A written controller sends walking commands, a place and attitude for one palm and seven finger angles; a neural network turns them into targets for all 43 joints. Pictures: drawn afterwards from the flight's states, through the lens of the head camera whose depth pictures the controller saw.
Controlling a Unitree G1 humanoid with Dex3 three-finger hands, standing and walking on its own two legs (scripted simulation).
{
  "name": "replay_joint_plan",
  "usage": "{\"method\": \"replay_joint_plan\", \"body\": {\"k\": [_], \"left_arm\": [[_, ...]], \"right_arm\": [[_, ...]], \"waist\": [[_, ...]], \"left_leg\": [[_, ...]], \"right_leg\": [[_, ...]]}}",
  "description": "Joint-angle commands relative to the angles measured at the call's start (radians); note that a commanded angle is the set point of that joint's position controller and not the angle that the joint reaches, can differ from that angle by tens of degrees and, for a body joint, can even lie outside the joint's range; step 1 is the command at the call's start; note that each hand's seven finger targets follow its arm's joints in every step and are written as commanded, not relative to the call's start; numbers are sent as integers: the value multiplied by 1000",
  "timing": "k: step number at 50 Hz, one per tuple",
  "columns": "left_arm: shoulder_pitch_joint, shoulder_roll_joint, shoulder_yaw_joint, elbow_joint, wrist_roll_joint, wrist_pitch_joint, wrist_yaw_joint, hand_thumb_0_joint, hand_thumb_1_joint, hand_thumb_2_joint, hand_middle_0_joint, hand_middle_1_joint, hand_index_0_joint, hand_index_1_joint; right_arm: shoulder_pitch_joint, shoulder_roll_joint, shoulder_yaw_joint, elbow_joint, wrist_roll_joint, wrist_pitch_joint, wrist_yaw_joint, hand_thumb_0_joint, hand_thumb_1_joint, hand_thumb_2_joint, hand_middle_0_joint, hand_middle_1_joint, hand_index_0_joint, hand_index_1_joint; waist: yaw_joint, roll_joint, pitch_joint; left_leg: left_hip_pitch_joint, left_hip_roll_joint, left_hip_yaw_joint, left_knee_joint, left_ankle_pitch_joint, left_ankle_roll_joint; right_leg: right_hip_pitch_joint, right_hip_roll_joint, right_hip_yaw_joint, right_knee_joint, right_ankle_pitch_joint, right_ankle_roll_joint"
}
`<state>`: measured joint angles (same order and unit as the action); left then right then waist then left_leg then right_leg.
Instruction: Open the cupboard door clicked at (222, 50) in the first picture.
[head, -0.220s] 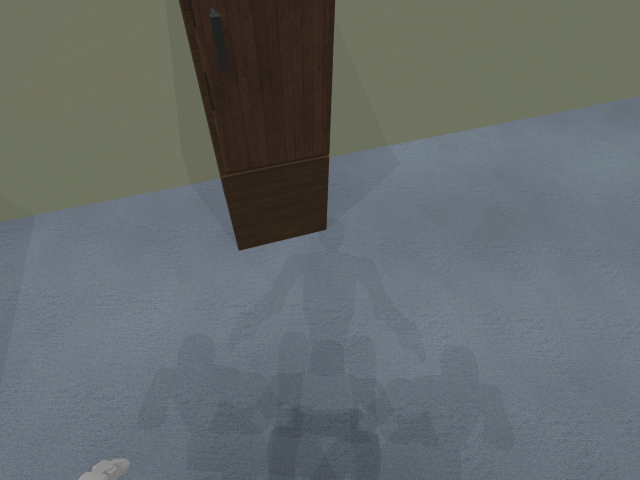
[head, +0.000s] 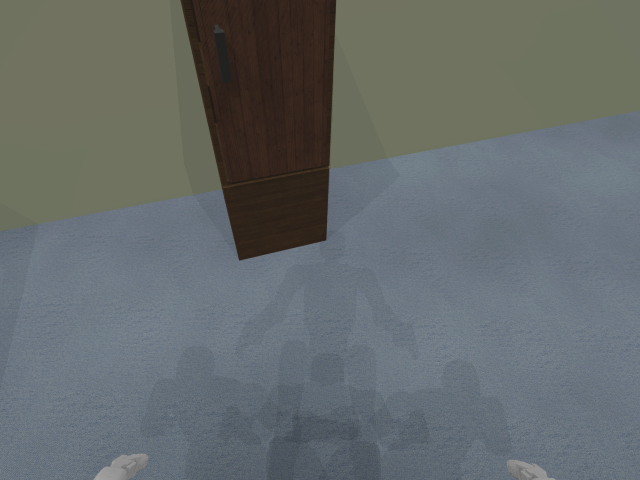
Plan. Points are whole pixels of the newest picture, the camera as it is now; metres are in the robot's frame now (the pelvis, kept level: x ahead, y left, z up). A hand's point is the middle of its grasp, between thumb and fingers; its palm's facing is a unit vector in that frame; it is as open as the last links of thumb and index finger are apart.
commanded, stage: stand and wait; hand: left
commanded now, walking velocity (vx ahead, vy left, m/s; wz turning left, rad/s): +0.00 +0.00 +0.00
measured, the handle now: (221, 53) +1.03 +0.32 +0.08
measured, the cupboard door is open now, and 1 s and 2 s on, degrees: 0 0 0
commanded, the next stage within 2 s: look at it before walking up in 0.60 s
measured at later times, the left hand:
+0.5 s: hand out of the picture +0.05 +0.24 -0.15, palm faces -0.02 -0.94 -0.34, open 7.4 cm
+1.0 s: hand out of the picture +0.04 +0.23 -0.15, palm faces -0.03 -0.94 -0.33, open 7.4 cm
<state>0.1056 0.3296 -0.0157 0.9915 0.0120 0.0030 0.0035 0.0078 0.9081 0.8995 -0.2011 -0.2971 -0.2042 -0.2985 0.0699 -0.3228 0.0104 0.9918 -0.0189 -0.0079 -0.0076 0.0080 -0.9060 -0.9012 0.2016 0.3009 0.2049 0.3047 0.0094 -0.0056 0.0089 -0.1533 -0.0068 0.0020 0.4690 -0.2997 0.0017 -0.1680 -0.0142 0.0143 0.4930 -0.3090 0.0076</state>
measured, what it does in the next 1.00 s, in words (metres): stands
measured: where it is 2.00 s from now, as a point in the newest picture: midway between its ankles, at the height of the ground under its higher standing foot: outside the picture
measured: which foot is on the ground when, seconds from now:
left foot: down 0.00-1.00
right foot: down 0.00-1.00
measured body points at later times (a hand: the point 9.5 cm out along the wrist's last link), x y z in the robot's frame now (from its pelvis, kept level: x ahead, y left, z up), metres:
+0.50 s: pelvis -0.02 -0.01 +0.01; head -0.01 -0.01 +0.46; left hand +0.05 +0.29 -0.13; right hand +0.06 -0.31 -0.13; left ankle -0.03 +0.12 -0.74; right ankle -0.03 -0.12 -0.74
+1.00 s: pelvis -0.03 -0.01 +0.01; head -0.03 -0.01 +0.46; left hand +0.05 +0.28 -0.13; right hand +0.04 -0.31 -0.13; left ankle -0.03 +0.12 -0.74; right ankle -0.03 -0.12 -0.74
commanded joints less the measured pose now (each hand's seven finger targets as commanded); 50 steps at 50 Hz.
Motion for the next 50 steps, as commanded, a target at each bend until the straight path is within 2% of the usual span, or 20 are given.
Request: {"method": "replay_joint_plan", "body": {"k": [1, 16, 25, 33, 39, 42, 47, 50], "left_arm": [[-29, 216, 58, -60, 0, -21, 15, 0, 900, 900, -200, -300, -200, -300], [-18, 221, 56, -11, -4, -26, 12, 0, 900, 900, -200, -300, -200, -300], [-19, 224, 52, 16, -5, -27, 9, 0, 900, 900, -200, -300, -200, -300], [-17, 222, 51, 24, -4, -29, 8, 0, 900, 900, -200, -300, -200, -300], [-22, 219, 50, 25, -1, -26, 8, 0, 900, 900, -200, -300, -200, -300], [-23, 219, 51, 24, -1, -27, 6, 0, 900, 900, -200, -300, -200, -300], [-18, 218, 50, 25, -1, -30, 7, 0, 900, 900, -200, -300, -200, -300], [-16, 218, 50, 27, -1, -30, 8, 0, 900, 900, -200, -300, -200, -300]], "right_arm": [[-40, -210, -56, -53, 2, -25, -16, 0, -900, -900, 200, 300, 200, 300], [-17, -214, -48, 9, 7, -24, -14, 0, -900, -900, 200, 300, 200, 300], [-4, -218, -44, 40, 9, -22, -10, 0, -900, -900, 200, 300, 200, 300], [1, -219, -44, 53, 8, -25, -8, 0, -900, -900, 200, 300, 200, 300], [4, -218, -44, 57, 8, -22, -6, 0, -900, -900, 200, 300, 200, 300], [7, -216, -43, 56, 8, -25, -6, 0, -900, -900, 200, 300, 200, 300], [12, -217, -44, 58, 9, -27, -5, 0, -900, -900, 200, 300, 200, 300], [8, -217, -44, 61, 10, -26, -6, 0, -900, -900, 200, 300, 200, 300]], "waist": [[-7, 6, -82], [-7, 6, -71], [-7, -2, -36], [-7, 0, -39], [-7, -3, -9], [-7, 2, -8], [-10, -6, -44], [-9, 7, -35]], "left_leg": [[40, 114, -66, -63, 366, 37], [43, 119, -73, -106, 292, 27], [28, 121, -82, -137, 217, 24], [34, 124, -82, -146, 212, 23], [15, 122, -89, -159, 158, 24], [8, 121, -91, -163, 156, 24], [29, 124, -91, -154, 193, 24], [28, 126, -90, -156, 203, 23]], "right_leg": [[27, -102, 65, -63, 368, -45], [50, -107, 89, -118, 331, -48], [26, -105, 101, -157, 238, -46], [20, -105, 104, -169, 221, -44], [-10, -99, 110, -187, 136, -41], [-10, -98, 112, -188, 130, -40], [8, -103, 109, -181, 179, -41], [9, -102, 106, -178, 198, -41]]}}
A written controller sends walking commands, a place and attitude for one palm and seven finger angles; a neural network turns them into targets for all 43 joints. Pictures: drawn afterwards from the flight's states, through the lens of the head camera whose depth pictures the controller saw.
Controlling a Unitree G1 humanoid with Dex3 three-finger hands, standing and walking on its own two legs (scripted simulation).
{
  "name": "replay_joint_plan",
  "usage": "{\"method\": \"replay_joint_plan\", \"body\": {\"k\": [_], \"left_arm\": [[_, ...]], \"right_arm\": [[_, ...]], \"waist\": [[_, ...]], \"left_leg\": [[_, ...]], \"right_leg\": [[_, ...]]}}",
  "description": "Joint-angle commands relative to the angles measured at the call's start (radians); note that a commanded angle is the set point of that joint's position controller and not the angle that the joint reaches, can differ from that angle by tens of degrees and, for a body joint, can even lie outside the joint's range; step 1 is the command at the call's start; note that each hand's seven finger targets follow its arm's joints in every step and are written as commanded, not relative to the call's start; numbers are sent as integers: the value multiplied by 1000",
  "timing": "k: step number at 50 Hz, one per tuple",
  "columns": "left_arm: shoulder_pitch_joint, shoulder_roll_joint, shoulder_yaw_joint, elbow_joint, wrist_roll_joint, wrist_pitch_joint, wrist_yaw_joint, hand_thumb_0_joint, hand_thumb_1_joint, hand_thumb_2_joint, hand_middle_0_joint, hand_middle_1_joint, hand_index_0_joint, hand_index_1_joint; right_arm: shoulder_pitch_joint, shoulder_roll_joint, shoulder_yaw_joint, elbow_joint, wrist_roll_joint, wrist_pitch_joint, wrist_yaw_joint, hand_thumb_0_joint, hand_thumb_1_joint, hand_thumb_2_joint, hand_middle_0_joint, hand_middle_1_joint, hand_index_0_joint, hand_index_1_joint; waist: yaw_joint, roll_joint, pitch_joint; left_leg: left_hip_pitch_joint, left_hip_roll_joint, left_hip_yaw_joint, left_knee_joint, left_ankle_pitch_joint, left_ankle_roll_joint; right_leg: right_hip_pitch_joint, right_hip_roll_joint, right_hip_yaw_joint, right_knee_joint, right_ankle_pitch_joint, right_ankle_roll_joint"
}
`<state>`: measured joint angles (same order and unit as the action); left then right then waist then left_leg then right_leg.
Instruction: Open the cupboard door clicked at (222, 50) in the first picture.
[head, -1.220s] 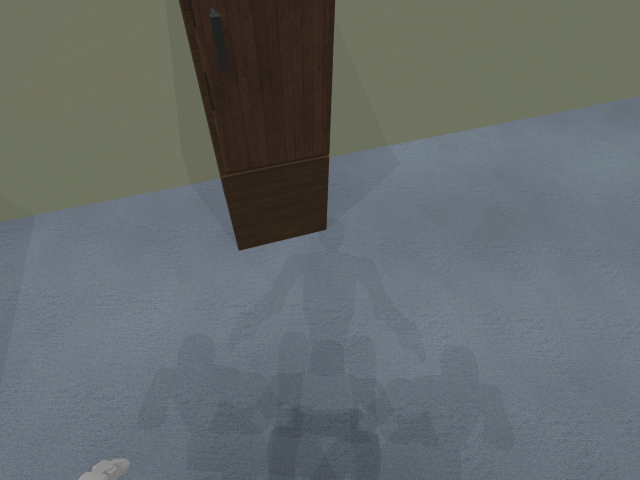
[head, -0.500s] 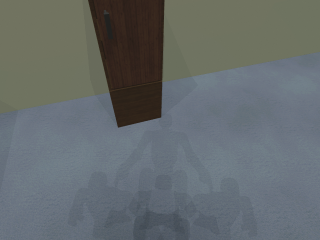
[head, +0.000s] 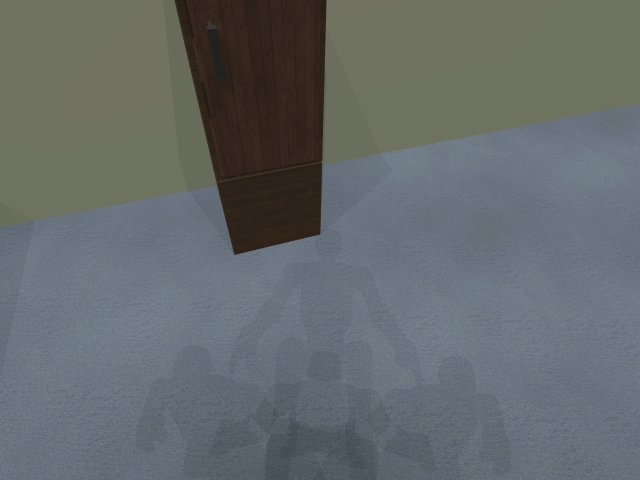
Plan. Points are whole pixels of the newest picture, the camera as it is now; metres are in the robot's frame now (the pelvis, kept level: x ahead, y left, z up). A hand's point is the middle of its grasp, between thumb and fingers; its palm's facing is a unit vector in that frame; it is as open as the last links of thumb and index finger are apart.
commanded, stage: look at it before walking up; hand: left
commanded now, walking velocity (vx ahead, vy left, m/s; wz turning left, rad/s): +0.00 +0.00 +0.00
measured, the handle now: (214, 49) +1.05 +0.34 +0.07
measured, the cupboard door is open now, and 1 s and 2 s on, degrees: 0 0 0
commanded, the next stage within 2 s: walk to a spot facing it in 0.22 s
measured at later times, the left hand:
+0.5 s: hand out of the picture +0.06 +0.23 -0.17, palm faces -0.05 -0.96 -0.29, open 7.4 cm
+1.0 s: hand out of the picture +0.13 +0.16 -0.17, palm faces -0.19 -0.97 -0.17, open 7.4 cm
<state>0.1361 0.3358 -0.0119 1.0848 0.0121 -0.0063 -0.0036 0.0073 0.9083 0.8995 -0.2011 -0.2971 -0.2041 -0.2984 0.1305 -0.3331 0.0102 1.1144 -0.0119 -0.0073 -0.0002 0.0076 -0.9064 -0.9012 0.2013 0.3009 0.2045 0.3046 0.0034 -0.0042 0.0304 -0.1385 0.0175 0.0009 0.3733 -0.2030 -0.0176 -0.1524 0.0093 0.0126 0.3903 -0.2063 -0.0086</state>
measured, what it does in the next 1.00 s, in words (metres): walks ahead, turning right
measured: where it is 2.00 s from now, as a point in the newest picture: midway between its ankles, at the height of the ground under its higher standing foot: (340, 432)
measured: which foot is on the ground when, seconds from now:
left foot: down 0.00-0.66, up 0.68-1.00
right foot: down 0.00-1.00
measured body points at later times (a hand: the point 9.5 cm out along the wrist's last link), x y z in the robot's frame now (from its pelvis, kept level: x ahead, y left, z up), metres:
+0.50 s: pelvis +0.02 +0.00 -0.01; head +0.01 +0.00 +0.44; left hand +0.07 +0.28 -0.15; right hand +0.08 -0.28 -0.14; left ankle +0.00 +0.13 -0.75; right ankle +0.00 -0.11 -0.74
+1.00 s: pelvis +0.16 -0.02 -0.01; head +0.19 -0.02 +0.44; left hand +0.15 +0.21 -0.16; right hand +0.21 -0.27 -0.14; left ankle +0.30 +0.09 -0.70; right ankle +0.04 -0.11 -0.75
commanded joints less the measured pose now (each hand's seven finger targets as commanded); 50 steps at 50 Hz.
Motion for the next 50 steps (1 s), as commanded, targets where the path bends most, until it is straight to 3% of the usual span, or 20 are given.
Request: {"method": "replay_joint_plan", "body": {"k": [1, 16, 18, 21, 24, 26, 27, 28, 30, 31, 32, 33, 34, 35, 36, 38, 39, 42, 46, 50], "left_arm": [[-47, 213, 46, -66, -2, -20, 15, 0, 900, 900, -200, -300, -200, -300], [-42, 213, 45, -58, -1, -22, 15, 0, 900, 900, -200, -300, -200, -300], [16, 114, 26, -36, -1, -3, 17, 0, 900, 900, -200, -300, -200, -300], [58, 102, 37, -57, 8, 22, 3, 0, 900, 900, -200, -300, -200, -300], [83, 98, 56, -106, 11, 25, -12, 0, 900, 900, -200, -300, -200, -300], [98, 52, 62, -139, 10, 14, -22, 0, 900, 900, -200, -300, -200, -300], [82, 25, 66, -154, 10, 7, -26, 0, 900, 900, -200, -300, -200, -300], [62, 13, 69, -171, 10, 4, -30, 0, 900, 900, -200, -300, -200, -300], [67, -9, 76, -182, 10, -8, -38, 0, 900, 900, -200, -300, -200, -300], [144, -24, 79, -156, 11, -12, -40, 0, 900, 900, -200, -300, -200, -300], [281, -13, 88, -111, 14, -19, -39, 0, 900, 900, -200, -300, -200, -300], [429, 119, 117, -71, 24, -37, -20, 0, 900, 900, -200, -300, -200, -300], [504, 155, 119, -58, 0, -43, 2, 0, 900, 900, -200, -300, -200, -300], [477, 115, 111, -61, 0, -42, 12, 0, 900, 900, -200, -300, -200, -300], [423, 86, 100, -74, 4, -42, 12, 0, 900, 900, -200, -300, -200, -300], [342, 34, 87, -98, 11, -50, 14, 0, 900, 900, -200, -300, -200, -300], [322, 30, 89, -101, 13, -55, 16, 0, 900, 900, -200, -300, -200, -300], [327, 21, 92, -92, 12, -64, 14, 0, 900, 900, -200, -300, -200, -300], [351, 9, 94, -78, 14, -66, 18, 0, 900, 900, -200, -300, -200, -300], [322, 26, 105, -86, 19, -56, 22, 0, 900, 900, -200, -300, -200, -300]], "right_arm": [[-53, -208, -43, -63, 3, -27, -14, 0, -900, -900, 200, 300, 200, 300], [-60, -210, -43, -60, 4, -26, -14, 0, -900, -900, 200, 300, 200, 300], [-6, -109, -23, -39, -4, -13, -12, 0, -900, -900, 200, 300, 200, 300], [44, -100, -33, -51, -11, 2, -10, 0, -900, -900, 200, 300, 200, 300], [81, -132, -58, -86, -11, 1, -11, 0, -900, -900, 200, 300, 200, 300], [117, -159, -77, -103, -9, -11, -15, 0, -900, -900, 200, 300, 200, 300], [135, -167, -87, -106, -7, -21, -18, 0, -900, -900, 200, 300, 200, 300], [143, -156, -92, -111, -8, -29, -18, 0, -900, -900, 200, 300, 200, 300], [146, -129, -89, -113, -12, -36, -19, 0, -900, -900, 200, 300, 200, 300], [110, -118, -88, -120, -13, -36, -20, 0, -900, -900, 200, 300, 200, 300], [75, -99, -83, -130, -11, -35, -18, 0, -900, -900, 200, 300, 200, 300], [61, -14, -67, -177, 5, -37, -7, 0, -900, -900, 200, 300, 200, 300], [-40, -12, -60, -238, -2, -47, -3, 0, -900, -900, 200, 300, 200, 300], [-106, -16, -66, -238, -3, -52, -5, 0, -900, -900, 200, 300, 200, 300], [-98, 3, -68, -234, -4, -50, -3, 0, -900, -900, 200, 300, 200, 300], [-39, 24, -73, -206, -13, -39, 5, 0, -900, -900, 200, 300, 200, 300], [-10, 36, -76, -196, -12, -37, 9, 0, -900, -900, 200, 300, 200, 300], [-8, 58, -80, -210, -7, -26, 16, 0, -900, -900, 200, 300, 200, 300], [-85, 75, -80, -257, -5, -32, 25, 0, -900, -900, 200, 300, 200, 300], [-111, 82, -79, -287, 2, -49, 25, 0, -900, -900, 200, 300, 200, 300]], "waist": [[-2, 7, -51], [-2, 6, -53], [-5, -3, -67], [-4, -12, 26], [-10, 41, 88], [-20, 140, 93], [-27, 190, 78], [-31, 196, 81], [-19, 149, 62], [25, 130, 38], [90, 48, -10], [134, -328, -55], [154, -330, -26], [150, -168, 41], [110, -85, 87], [48, -29, 72], [29, -50, 56], [19, -86, 44], [39, -106, 63], [40, -141, 56]], "left_leg": [[10, 102, -90, -63, 103, 42], [24, 103, -91, -68, 130, 42], [43, 101, -53, -37, 48, 24], [-32, 103, -33, -21, -245, 31], [-43, 154, -89, -38, -415, 67], [10, 257, -197, -106, -451, 128], [42, 329, -235, -131, -370, 168], [62, 359, -222, -127, -256, 193], [46, 351, -121, -40, -47, 177], [-20, 312, -31, 65, 8, 137], [-134, 233, 72, 286, 9, 81], [-464, 91, 202, 664, -208, 2], [-621, 48, 103, 809, -390, -8], [-648, 89, 18, 845, -314, -3], [-650, 116, 12, 859, -251, -8], [-577, 129, 18, 800, -150, -28], [-547, 127, 30, 763, -128, -34], [-533, 115, 51, 680, -44, -48], [-533, 100, 65, 542, 14, -47], [-353, 62, 75, 344, -22, -23]], "right_leg": [[-7, -124, 107, -76, 92, -24], [3, -128, 100, -78, 131, -22], [-15, -116, 111, -69, 40, -14], [-122, -82, 155, -56, -254, -30], [-246, -29, 150, 45, -351, -42], [-340, 31, 60, 235, -283, -28], [-365, 26, -12, 343, -242, -14], [-393, -10, -25, 387, -280, -6], [-321, -41, -51, 336, -298, -4], [-183, -32, -79, 246, -218, -9], [26, -10, -78, 102, -102, -23], [268, -270, 373, -84, -109, -116], [266, -403, 644, -169, 41, -208], [194, -376, 604, -160, 56, -245], [135, -361, 556, -158, 7, -257], [51, -300, 415, -163, 21, -222], [44, -276, 362, -161, 57, -211], [23, -226, 277, -170, 109, -192], [45, -202, 259, -161, 165, -173], [6, -200, 267, -106, 228, -151]]}}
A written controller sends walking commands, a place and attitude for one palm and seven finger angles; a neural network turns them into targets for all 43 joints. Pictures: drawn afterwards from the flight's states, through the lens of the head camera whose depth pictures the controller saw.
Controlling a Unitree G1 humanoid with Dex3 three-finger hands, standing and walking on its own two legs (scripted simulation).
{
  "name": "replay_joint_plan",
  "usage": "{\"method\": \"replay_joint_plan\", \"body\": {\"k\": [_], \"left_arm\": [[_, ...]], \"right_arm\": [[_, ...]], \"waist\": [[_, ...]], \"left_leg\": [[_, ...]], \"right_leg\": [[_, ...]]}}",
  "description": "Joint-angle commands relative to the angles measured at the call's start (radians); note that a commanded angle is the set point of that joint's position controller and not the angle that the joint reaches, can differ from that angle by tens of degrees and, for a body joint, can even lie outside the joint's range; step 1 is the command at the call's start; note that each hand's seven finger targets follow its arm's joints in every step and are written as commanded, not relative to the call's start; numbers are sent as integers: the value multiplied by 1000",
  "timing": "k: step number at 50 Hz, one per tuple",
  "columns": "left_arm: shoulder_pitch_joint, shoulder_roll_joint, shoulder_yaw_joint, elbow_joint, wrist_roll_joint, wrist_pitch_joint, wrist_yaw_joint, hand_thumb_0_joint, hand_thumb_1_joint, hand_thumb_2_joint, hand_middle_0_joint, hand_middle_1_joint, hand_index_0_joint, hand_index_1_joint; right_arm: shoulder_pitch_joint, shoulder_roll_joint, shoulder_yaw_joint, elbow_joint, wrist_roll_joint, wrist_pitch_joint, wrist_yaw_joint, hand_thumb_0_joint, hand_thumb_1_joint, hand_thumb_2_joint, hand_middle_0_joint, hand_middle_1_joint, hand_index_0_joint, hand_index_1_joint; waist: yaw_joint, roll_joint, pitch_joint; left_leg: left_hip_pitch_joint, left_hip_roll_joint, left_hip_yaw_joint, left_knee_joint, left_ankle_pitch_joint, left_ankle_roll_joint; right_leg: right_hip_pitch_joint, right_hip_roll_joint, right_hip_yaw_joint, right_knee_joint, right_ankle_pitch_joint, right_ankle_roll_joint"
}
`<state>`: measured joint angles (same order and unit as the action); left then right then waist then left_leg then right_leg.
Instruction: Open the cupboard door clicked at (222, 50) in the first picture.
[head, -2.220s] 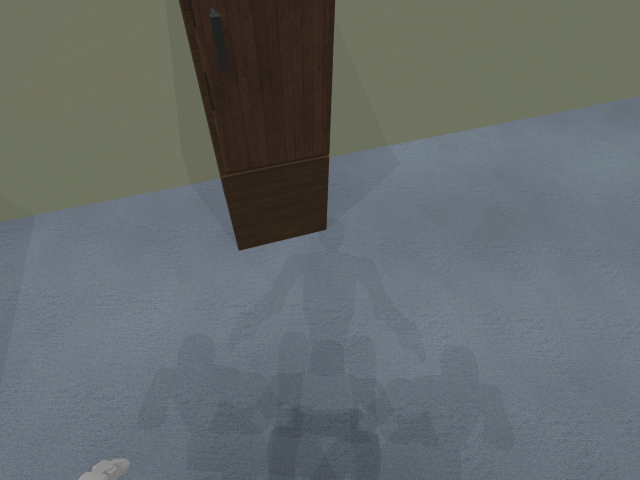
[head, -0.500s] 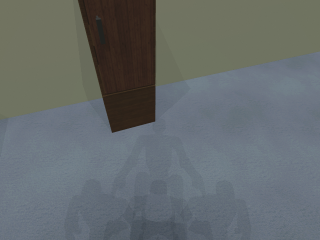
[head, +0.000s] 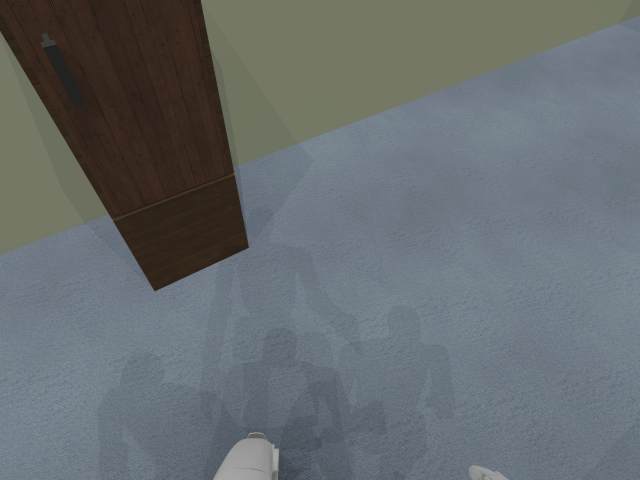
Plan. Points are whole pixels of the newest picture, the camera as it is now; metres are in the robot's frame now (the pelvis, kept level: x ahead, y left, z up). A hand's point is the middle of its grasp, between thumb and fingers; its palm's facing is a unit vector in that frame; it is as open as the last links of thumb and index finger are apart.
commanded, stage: walk to a spot facing it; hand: left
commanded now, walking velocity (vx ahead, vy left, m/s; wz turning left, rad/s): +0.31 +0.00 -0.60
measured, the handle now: (62, 70) +0.75 +0.60 +0.08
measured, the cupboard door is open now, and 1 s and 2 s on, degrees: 0 0 0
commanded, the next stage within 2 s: none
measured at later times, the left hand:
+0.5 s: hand (234, 322) +0.37 +0.20 -0.15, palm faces -0.35 -0.91 -0.23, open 7.4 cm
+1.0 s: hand (251, 304) +0.43 +0.18 -0.19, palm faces -0.53 -0.83 -0.18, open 7.4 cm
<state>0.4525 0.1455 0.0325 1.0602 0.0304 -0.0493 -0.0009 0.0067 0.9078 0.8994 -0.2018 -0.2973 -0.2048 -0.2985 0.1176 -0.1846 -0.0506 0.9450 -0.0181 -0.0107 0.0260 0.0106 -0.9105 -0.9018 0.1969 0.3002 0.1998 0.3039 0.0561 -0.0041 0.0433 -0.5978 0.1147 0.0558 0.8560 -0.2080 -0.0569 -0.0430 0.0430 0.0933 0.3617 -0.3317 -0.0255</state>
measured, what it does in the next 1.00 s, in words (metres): walks ahead, turning right: left foot, then right foot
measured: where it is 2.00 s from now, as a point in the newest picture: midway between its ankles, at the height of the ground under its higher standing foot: (297, 470)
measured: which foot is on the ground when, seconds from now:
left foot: up 0.00-0.08, down 0.10-0.58, up 0.60-0.92, down 0.94-1.00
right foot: down 0.00-0.10, up 0.12-0.56, down 0.58-0.94, up 0.96-1.00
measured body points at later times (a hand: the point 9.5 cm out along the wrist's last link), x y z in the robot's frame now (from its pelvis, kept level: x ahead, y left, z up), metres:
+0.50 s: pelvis +0.16 +0.05 -0.01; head +0.20 +0.04 +0.44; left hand +0.39 +0.24 -0.13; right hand +0.06 -0.19 -0.15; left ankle +0.15 +0.15 -0.74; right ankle +0.19 -0.09 -0.71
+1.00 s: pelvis +0.24 +0.07 -0.01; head +0.29 +0.07 +0.43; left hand +0.46 +0.22 -0.17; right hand +0.20 -0.20 -0.13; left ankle +0.32 +0.14 -0.74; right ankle +0.18 -0.06 -0.71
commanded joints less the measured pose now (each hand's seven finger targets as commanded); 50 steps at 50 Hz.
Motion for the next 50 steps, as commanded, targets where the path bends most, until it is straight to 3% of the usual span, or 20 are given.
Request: {"method": "replay_joint_plan", "body": {"k": [1, 3, 4, 5, 6, 9, 12, 23, 26, 27, 28, 29, 30, 32, 34, 44, 45, 47, 48, 50], "left_arm": [[-21, 229, 67, -69, 0, -11, 19, 0, 900, 900, -200, -300, -200, -300], [-53, 215, 73, -79, -9, -10, 15, 0, 900, 900, -200, -300, -200, -300], [-28, 163, 73, -90, -19, -5, 5, 0, 900, 900, -200, -300, -200, -300], [-2, 112, 68, -117, -26, -6, -9, 0, 900, 900, -200, -300, -200, -300], [-58, 135, 67, -130, -17, -4, -7, 0, 900, 900, -200, -300, -200, -300], [-145, 118, 68, -139, -1, 21, -36, 0, 900, 900, -200, -300, -200, -300], [-111, 85, 65, -139, -2, 63, -41, 0, 900, 900, -200, -300, -200, -300], [-389, 102, 52, -258, 1, 86, -40, 0, 900, 900, -200, -300, -200, -300], [-342, 136, 56, -258, 0, 71, -33, 0, 900, 900, -200, -300, -200, -300], [-251, 175, 65, -236, 1, 58, -27, 0, 900, 900, -200, -300, -200, -300], [-149, 292, 86, -213, 7, 42, -13, 0, 900, 900, -200, -300, -200, -300], [-80, 378, 100, -197, -17, 39, 1, 0, 900, 900, -200, -300, -200, -300], [-93, 368, 101, -199, -28, 49, 15, 0, 900, 900, -200, -300, -200, -300], [-264, 298, 82, -248, -22, 65, 23, 0, 900, 900, -200, -300, -200, -300], [-348, 265, 72, -267, -13, 63, 26, 0, 900, 900, -200, -300, -200, -300], [-335, 268, 88, -259, -9, 82, 7, 0, 900, 900, -200, -300, -200, -300], [-346, 251, 86, -270, -15, 88, 6, 0, 900, 900, -200, -300, -200, -300], [-310, 146, 68, -309, -23, 93, -11, 0, 900, 900, -200, -300, -200, -300], [-313, 179, 77, -290, -4, 98, -10, 0, 900, 900, -200, -300, -200, -300], [-293, 192, 92, -265, -4, 92, -25, 0, 900, 900, -200, -300, -200, -300]], "right_arm": [[-62, -78, -21, -111, 10, -51, -5, 0, -900, -900, 200, 300, 200, 300], [154, -137, -34, -45, 3, -62, -32, 0, -900, -900, 200, 300, 200, 300], [317, -249, -61, -5, -9, -66, -46, 0, -900, -900, 200, 300, 200, 300], [402, -324, -69, 8, -14, -66, -47, 0, -900, -900, 200, 300, 200, 300], [335, -289, -55, -4, -6, -55, -45, 0, -900, -900, 200, 300, 200, 300], [133, -129, -17, -40, -3, -67, -49, 0, -900, -900, 200, 300, 200, 300], [129, -111, -9, -24, -4, -73, -55, 0, -900, -900, 200, 300, 200, 300], [218, -184, -35, -3, -13, -32, -48, 0, -900, -900, 200, 300, 200, 300], [214, -211, -42, -13, -10, -20, -43, 0, -900, -900, 200, 300, 200, 300], [215, -214, -41, -23, -4, -17, -39, 0, -900, -900, 200, 300, 200, 300], [235, -165, -27, -53, 7, -10, -28, 0, -900, -900, 200, 300, 200, 300], [206, -124, -17, -94, 7, -3, -36, 0, -900, -900, 200, 300, 200, 300], [152, -146, -17, -98, 12, 5, -51, 0, -900, -900, 200, 300, 200, 300], [118, -141, -18, -91, 3, 22, -50, 0, -900, -900, 200, 300, 200, 300], [162, -129, -17, -68, -3, 37, -50, 0, -900, -900, 200, 300, 200, 300], [172, -108, -18, -98, 12, 15, -58, 0, -900, -900, 200, 300, 200, 300], [211, -121, -20, -88, 12, 7, -61, 0, -900, -900, 200, 300, 200, 300], [211, -282, -48, -115, -6, -2, -60, 0, -900, -900, 200, 300, 200, 300], [177, -269, -47, -109, -8, -3, -64, 0, -900, -900, 200, 300, 200, 300], [76, -209, -32, -143, -10, -11, -64, 0, -900, -900, 200, 300, 200, 300]], "waist": [[-31, -148, 23], [-125, -80, -74], [-179, 139, -206], [-172, 366, -269], [-160, 249, -205], [-66, 140, 22], [-28, 161, -27], [-100, 147, -17], [-62, 129, -57], [-10, 77, -111], [30, -180, -210], [39, -279, -259], [44, -166, -257], [-20, -122, -136], [-77, -107, -106], [-90, -164, -126], [-113, -134, -138], [-105, 335, -105], [-114, 323, -94], [-60, 170, -45]], "left_leg": [[186, -50, 26, -197, -27, 22], [536, -65, 30, -363, 26, 41], [788, 131, -175, -393, -33, 83], [860, 409, -535, -529, -55, 181], [698, 441, -556, -604, -205, 223], [385, 318, -251, -630, -88, 185], [349, 241, 6, -582, 251, 165], [497, 267, 164, -467, 449, 168], [502, 268, 195, -307, 550, 126], [426, 243, 229, -119, 541, 81], [146, 141, 271, 172, 133, 15], [-34, 4, 153, 439, -435, -33], [-18, 33, 4, 448, -420, -17], [-6, 61, -22, 413, -296, -26], [78, 48, -13, 311, -227, -35], [325, -66, 43, -232, -114, -17], [430, -54, 38, -368, -41, -8], [539, 349, -365, -609, 36, 154], [465, 397, -392, -612, 45, 190], [410, 303, -222, -572, 122, 192]], "right_leg": [[-107, -226, 186, -40, 383, -128], [-207, -141, 136, 218, 493, -82], [-354, -47, 46, 495, 240, -43], [-557, 45, -71, 822, -260, 5], [-584, -12, -29, 953, -255, -5], [-592, -134, -77, 975, -63, 17], [-507, -141, -114, 865, 8, 45], [-443, -106, -203, 422, 38, 50], [-294, -66, -227, 286, 40, 20], [-115, -66, -215, 167, 145, -1], [174, -283, 72, 113, 452, -87], [213, -499, 355, 96, 967, -213], [137, -464, 280, 83, 869, -233], [-40, -371, 187, 25, 559, -192], [-166, -299, 98, 18, 539, -154], [-254, -210, 185, 108, 430, -105], [-312, -176, 167, 156, 371, -67], [-597, 25, -69, 549, -229, 55], [-590, -24, -27, 738, -256, 70], [-577, -59, -45, 875, -151, 75]]}}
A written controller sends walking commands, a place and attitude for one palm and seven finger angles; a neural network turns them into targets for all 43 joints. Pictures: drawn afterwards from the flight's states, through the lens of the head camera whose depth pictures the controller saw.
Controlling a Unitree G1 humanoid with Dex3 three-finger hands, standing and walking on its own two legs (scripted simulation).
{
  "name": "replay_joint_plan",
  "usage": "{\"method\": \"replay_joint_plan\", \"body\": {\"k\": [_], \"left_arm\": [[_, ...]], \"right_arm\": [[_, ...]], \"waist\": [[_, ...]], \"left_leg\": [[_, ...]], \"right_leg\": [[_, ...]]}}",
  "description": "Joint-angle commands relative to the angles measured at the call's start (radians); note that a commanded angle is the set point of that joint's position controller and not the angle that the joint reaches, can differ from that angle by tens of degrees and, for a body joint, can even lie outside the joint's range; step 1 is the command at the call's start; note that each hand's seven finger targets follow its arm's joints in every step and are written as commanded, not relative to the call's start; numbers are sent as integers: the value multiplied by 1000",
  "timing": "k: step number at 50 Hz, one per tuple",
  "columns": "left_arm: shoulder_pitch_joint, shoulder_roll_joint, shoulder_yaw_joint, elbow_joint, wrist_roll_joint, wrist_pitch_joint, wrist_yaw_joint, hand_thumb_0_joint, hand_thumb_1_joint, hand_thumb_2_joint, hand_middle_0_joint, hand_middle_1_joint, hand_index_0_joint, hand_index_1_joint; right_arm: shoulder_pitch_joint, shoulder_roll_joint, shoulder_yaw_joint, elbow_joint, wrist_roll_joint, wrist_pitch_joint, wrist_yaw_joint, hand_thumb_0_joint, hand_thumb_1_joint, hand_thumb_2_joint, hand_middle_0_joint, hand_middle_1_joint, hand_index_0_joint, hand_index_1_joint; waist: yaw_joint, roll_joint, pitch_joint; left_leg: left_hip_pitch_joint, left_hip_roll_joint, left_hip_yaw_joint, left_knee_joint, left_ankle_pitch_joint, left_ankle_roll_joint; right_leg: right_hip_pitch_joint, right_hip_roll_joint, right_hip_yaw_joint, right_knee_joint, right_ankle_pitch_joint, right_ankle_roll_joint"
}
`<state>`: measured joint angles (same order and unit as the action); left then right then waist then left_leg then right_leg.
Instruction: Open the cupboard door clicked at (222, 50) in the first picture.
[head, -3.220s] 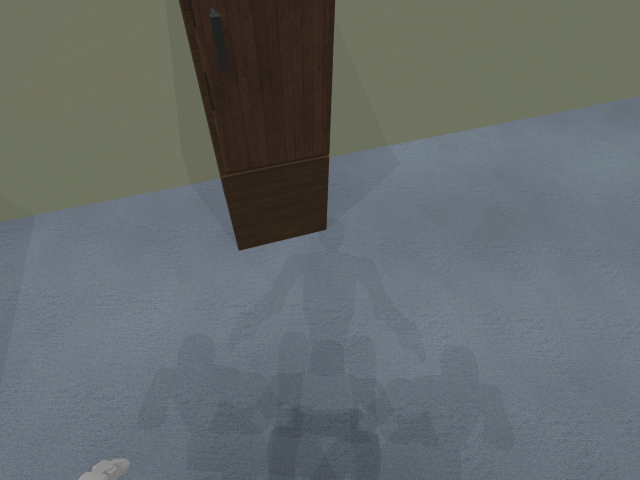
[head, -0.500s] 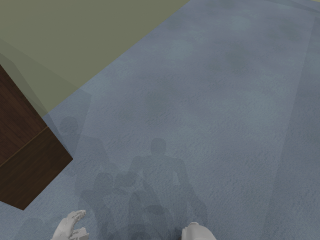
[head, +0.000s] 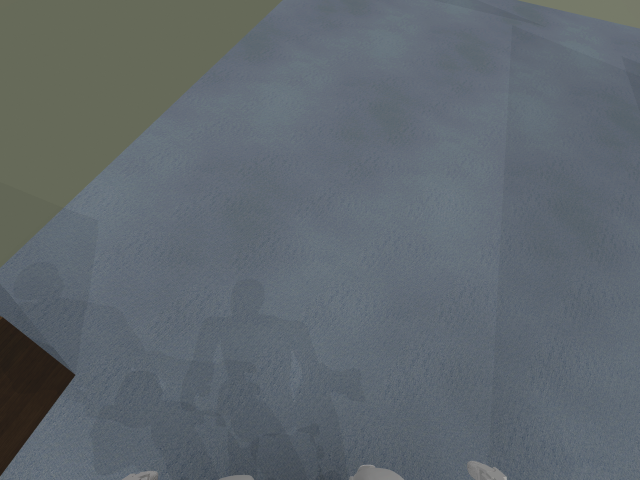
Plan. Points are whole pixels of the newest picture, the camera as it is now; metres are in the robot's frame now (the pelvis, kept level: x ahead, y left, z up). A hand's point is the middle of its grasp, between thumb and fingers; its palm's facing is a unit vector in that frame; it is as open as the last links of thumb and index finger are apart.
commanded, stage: walk to a spot facing it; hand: left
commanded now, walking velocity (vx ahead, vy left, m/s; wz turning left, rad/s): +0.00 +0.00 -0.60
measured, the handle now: out of the picture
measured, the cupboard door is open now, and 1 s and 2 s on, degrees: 0 0 0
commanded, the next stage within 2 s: turn to face it in 1.58 s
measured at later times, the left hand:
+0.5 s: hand (223, 450) +0.17 +0.14 -0.15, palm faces -0.29 -0.92 -0.26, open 7.4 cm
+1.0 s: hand (222, 425) +0.20 +0.15 -0.16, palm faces -0.54 -0.82 -0.19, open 7.4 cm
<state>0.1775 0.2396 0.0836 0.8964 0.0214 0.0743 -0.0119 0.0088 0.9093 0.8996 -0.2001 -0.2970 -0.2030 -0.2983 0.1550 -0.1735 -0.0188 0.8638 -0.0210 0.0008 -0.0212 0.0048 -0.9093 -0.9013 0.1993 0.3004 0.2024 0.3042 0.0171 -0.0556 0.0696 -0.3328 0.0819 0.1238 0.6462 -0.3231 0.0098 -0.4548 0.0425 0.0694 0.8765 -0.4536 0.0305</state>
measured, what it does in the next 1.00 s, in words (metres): steps on the spot, turning right: right foot, then left foot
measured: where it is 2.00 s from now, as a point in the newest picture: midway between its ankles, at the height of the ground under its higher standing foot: outside the picture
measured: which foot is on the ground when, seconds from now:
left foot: down 0.00-0.38, up 0.40-0.74, down 0.76-1.00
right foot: up 0.00-0.38, down 0.40-0.78, up 0.80-1.00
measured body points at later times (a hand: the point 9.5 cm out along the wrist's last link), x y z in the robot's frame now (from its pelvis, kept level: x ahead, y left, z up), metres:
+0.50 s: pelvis +0.00 -0.02 +0.00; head +0.04 -0.05 +0.45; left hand +0.19 +0.19 -0.13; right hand -0.05 -0.28 -0.16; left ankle +0.01 +0.12 -0.67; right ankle -0.02 -0.12 -0.73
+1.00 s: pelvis +0.02 +0.02 +0.02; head +0.06 +0.03 +0.46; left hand +0.23 +0.19 -0.14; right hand -0.07 -0.22 -0.11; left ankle +0.08 +0.10 -0.73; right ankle -0.09 -0.08 -0.64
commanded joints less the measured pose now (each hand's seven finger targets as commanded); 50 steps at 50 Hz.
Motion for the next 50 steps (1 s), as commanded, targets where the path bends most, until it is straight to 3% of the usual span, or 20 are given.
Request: {"method": "replay_joint_plan", "body": {"k": [1, 4, 11, 15, 17, 18, 19, 20, 22, 25, 32, 36, 37, 38, 39, 40, 42, 43, 46, 50], "left_arm": [[0, 86, 38, -88, 6, -29, -20, 0, 900, 900, -200, -300, -200, -300], [10, 58, 30, -76, 0, -21, -23, 0, 900, 900, -200, -300, -200, -300], [-66, 36, 17, -97, 0, -17, -24, 0, 900, 900, -200, -300, -200, -300], [-51, 34, 13, -97, 0, -31, -19, 0, 900, 900, -200, -300, -200, -300], [6, 51, 17, -82, 1, -43, -14, 0, 900, 900, -200, -300, -200, -300], [80, 94, 25, -62, 3, -54, -7, 0, 900, 900, -200, -300, -200, -300], [131, 219, 42, -48, 13, -70, 8, 0, 900, 900, -200, -300, -200, -300], [179, 271, 53, -35, -5, -66, 19, 0, 900, 900, -200, -300, -200, -300], [103, 239, 54, -49, -6, -58, 32, 0, 900, 900, -200, -300, -200, -300], [-41, 171, 29, -91, -1, -55, 32, 0, 900, 900, -200, -300, -200, -300], [-19, 201, 35, -85, 4, -48, 22, 0, 900, 900, -200, -300, -200, -300], [-68, 191, 35, -95, -4, -35, 19, 0, 900, 900, -200, -300, -200, -300], [-77, 163, 29, -107, -11, -30, 16, 0, 900, 900, -200, -300, -200, -300], [-46, 95, 20, -127, -18, -24, 8, 0, 900, 900, -200, -300, -200, -300], [-39, 86, 17, -142, -9, -26, 2, 0, 900, 900, -200, -300, -200, -300], [-40, 113, 29, -118, 8, -17, 2, 0, 900, 900, -200, -300, -200, -300], [-16, 119, 45, -91, 9, -20, -17, 0, 900, 900, -200, -300, -200, -300], [-1, 102, 41, -82, 6, -17, -22, 0, 900, 900, -200, -300, -200, -300], [-29, 70, 29, -88, 0, -14, -25, 0, 900, 900, -200, -300, -200, -300], [-89, 45, 19, -104, -2, -12, -26, 0, 900, 900, -200, -300, -200, -300]], "right_arm": [[16, -204, -60, -65, -7, -25, -16, 0, -900, -900, 200, 300, 200, 300], [61, -181, -61, -42, -1, -26, -17, 0, -900, -900, 200, 300, 200, 300], [126, -210, -85, 3, -4, -13, -5, 0, -900, -900, 200, 300, 200, 300], [105, -233, -99, 12, -7, -7, 5, 0, -900, -900, 200, 300, 200, 300], [93, -234, -101, 13, -4, -5, 9, 0, -900, -900, 200, 300, 200, 300], [94, -222, -98, 6, 3, -4, 13, 0, -900, -900, 200, 300, 200, 300], [102, -148, -77, -28, 9, 2, 20, 0, -900, -900, 200, 300, 200, 300], [44, -123, -63, -68, 8, 14, 12, 0, -900, -900, 200, 300, 200, 300], [-12, -137, -62, -70, 9, 27, -3, 0, -900, -900, 200, 300, 200, 300], [41, -142, -64, -21, 0, 32, 4, 0, -900, -900, 200, 300, 200, 300], [23, -138, -56, -42, 9, 22, 1, 0, -900, -900, 200, 300, 200, 300], [121, -141, -55, -23, 15, 7, -11, 0, -900, -900, 200, 300, 200, 300], [163, -168, -57, -15, 14, -2, -15, 0, -900, -900, 200, 300, 200, 300], [164, -256, -72, -24, 1, -10, -16, 0, -900, -900, 200, 300, 200, 300], [144, -311, -78, -52, 0, -3, -9, 0, -900, -900, 200, 300, 200, 300], [107, -274, -72, -47, -5, -10, -16, 0, -900, -900, 200, 300, 200, 300], [11, -215, -53, -74, -7, -18, -18, 0, -900, -900, 200, 300, 200, 300], [-1, -205, -55, -76, -6, -19, -18, 0, -900, -900, 200, 300, 200, 300], [73, -195, -63, -47, -3, -21, -17, 0, -900, -900, 200, 300, 200, 300], [134, -212, -80, -10, -4, -13, -10, 0, -900, -900, 200, 300, 200, 300]], "waist": [[-11, 198, -72], [-24, 229, -97], [-69, 239, -79], [-61, 285, -96], [-23, 246, -126], [20, 140, -172], [44, -189, -187], [72, -220, -196], [49, -216, -139], [-24, -89, -104], [-4, -113, -113], [-50, -107, -135], [-74, -33, -146], [-65, 242, -143], [-54, 349, -104], [-56, 356, -84], [-3, 223, -40], [1, 215, -56], [-33, 209, -89], [-69, 221, -78]], "left_leg": [[161, 284, -189, -341, 311, 103], [244, 245, -57, -303, 487, 92], [292, 304, 20, -282, 514, 114], [274, 328, 57, -216, 513, 94], [232, 309, 102, -108, 495, 43], [152, 277, 139, 55, 433, -7], [-160, 151, 164, 285, -46, -74], [-288, 65, 31, 464, -340, -92], [-319, 69, -101, 555, -254, -85], [-214, 63, -81, 476, -93, -103], [-103, -9, -60, 203, -103, -97], [104, -41, -34, -106, 34, -81], [213, 1, -71, -232, 89, -64], [296, 231, -331, -360, 81, 15], [214, 414, -460, -414, 104, 105], [130, 403, -455, -435, 76, 107], [94, 290, -268, -403, 126, 91], [133, 261, -183, -381, 189, 87], [240, 254, -96, -329, 382, 104], [272, 294, -47, -308, 440, 123]], "right_leg": [[-160, -67, -38, 379, 20, 27], [-145, -81, -77, 325, 58, 44], [-58, -103, -151, 39, 17, 40], [38, -82, -183, -127, 20, 10], [171, -65, -196, -309, 159, -12], [330, -95, -153, -443, 312, -36], [542, -335, 184, -507, 608, -133], [517, -469, 302, -485, 912, -232], [401, -396, 289, -521, 676, -246], [278, -281, 124, -508, 586, -193], [244, -251, 225, -496, 534, -212], [157, -205, 248, -413, 522, -149], [84, -149, 210, -345, 440, -104], [-93, -14, 98, -157, 154, -40], [-134, 10, -26, 86, -127, -1], [-131, -24, 30, 233, -107, 15], [-121, -53, -1, 354, 17, 22], [-128, -61, -21, 366, 51, 31], [-124, -79, -64, 284, 46, 47], [-70, -102, -117, 99, -4, 47]]}}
